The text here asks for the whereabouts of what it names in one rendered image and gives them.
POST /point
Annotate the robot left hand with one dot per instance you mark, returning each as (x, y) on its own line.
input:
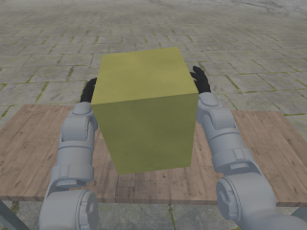
(88, 91)

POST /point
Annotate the robot right forearm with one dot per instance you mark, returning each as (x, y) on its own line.
(230, 155)

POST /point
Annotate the table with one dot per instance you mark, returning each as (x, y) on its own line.
(29, 144)

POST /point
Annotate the robot right hand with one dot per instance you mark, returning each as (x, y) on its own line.
(201, 81)

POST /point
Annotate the carton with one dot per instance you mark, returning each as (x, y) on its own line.
(145, 104)

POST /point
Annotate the robot right upper arm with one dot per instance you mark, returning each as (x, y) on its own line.
(247, 199)

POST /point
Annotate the robot left upper arm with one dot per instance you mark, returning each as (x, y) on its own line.
(70, 210)

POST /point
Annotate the robot left forearm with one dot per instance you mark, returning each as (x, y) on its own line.
(75, 151)

